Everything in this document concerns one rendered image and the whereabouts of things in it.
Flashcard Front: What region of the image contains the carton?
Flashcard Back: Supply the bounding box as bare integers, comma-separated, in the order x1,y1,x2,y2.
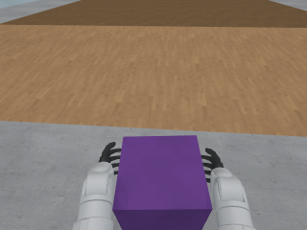
112,135,213,230

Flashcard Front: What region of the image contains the robot right forearm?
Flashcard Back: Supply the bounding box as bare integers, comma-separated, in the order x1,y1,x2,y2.
210,167,257,230

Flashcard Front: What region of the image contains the robot left forearm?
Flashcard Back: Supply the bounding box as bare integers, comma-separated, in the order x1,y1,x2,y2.
72,161,114,230

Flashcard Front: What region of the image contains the robot left hand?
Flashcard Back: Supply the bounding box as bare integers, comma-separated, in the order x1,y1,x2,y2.
99,142,122,175

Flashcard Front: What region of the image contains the robot right hand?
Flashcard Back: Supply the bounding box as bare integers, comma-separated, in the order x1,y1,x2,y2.
201,148,224,183

